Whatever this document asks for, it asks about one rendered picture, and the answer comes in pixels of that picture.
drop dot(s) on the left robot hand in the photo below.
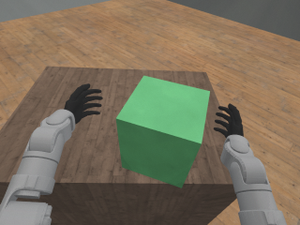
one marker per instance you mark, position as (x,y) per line
(76,103)

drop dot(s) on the left robot forearm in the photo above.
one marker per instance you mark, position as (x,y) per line
(35,175)

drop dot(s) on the right robot forearm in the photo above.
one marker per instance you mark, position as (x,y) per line
(250,183)

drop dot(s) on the pedestal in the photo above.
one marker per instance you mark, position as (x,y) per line
(91,186)

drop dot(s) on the right robot hand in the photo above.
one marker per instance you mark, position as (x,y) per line
(235,126)

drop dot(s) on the carton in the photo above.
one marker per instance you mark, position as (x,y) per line
(160,129)

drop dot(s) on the robot left upper arm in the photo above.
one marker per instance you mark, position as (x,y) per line
(26,213)

